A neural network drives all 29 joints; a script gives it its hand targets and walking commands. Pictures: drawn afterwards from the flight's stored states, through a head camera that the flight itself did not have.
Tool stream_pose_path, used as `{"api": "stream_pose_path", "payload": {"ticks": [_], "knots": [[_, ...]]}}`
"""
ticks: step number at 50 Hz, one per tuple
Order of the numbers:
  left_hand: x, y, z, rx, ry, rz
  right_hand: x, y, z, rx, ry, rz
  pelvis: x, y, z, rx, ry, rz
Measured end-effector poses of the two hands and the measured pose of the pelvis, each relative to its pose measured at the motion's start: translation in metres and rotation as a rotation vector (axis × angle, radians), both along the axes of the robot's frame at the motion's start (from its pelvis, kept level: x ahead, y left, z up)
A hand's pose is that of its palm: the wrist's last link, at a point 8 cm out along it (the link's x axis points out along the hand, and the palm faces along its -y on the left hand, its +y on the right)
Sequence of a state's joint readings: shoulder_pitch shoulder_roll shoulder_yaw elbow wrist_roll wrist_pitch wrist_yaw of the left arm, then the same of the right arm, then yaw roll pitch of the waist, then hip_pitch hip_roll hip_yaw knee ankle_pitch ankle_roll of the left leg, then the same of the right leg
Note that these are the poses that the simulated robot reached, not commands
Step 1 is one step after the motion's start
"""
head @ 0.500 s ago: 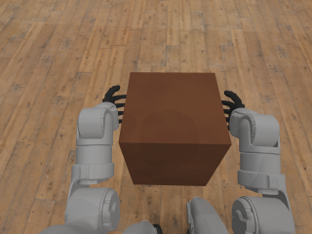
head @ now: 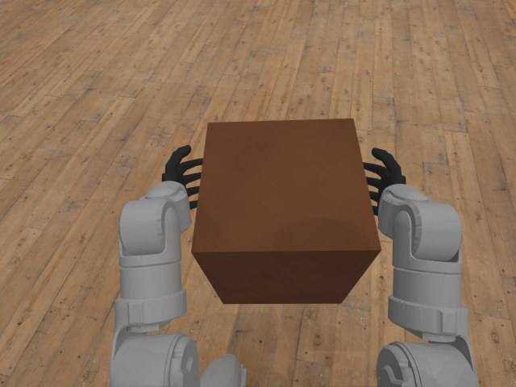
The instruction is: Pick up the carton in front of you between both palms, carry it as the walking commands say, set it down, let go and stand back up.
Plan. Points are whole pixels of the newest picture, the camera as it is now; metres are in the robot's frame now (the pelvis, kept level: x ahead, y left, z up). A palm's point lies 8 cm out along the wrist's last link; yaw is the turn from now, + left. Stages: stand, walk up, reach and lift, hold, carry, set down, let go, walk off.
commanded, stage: carry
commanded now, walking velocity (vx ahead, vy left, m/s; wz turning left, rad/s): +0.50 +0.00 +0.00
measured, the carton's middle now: (280, 221) +0.36 +0.03 +0.03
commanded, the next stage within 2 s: none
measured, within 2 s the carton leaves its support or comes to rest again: neither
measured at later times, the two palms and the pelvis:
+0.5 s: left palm (204, 107) +0.58 +0.19 +0.07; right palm (361, 118) +0.56 -0.11 +0.08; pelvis +0.31 +0.05 +0.00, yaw -3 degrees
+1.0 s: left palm (236, 20) +0.89 +0.16 +0.09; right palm (359, 23) +0.88 -0.14 +0.08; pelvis +0.62 +0.02 +0.00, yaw -1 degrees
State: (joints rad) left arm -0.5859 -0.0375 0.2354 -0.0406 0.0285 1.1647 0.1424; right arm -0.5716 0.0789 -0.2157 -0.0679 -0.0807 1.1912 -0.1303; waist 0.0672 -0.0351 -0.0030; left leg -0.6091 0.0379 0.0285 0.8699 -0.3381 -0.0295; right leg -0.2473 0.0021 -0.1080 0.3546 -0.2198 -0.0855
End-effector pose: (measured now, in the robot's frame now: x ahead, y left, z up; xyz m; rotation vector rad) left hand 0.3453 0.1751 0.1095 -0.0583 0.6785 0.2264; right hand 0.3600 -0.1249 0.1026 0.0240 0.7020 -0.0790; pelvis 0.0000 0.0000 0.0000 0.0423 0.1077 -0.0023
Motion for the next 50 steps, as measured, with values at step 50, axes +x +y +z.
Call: {"api": "stream_pose_path", "payload": {"ticks": [50], "knots": [[0.543, -0.013, -0.017, -0.006, 0.007, -0.076, 0.522, -0.012, -0.018, 0.018, 0.011, -0.088, 0.617, 0.016, -0.002, -0.034, -0.039, -0.011]]}}
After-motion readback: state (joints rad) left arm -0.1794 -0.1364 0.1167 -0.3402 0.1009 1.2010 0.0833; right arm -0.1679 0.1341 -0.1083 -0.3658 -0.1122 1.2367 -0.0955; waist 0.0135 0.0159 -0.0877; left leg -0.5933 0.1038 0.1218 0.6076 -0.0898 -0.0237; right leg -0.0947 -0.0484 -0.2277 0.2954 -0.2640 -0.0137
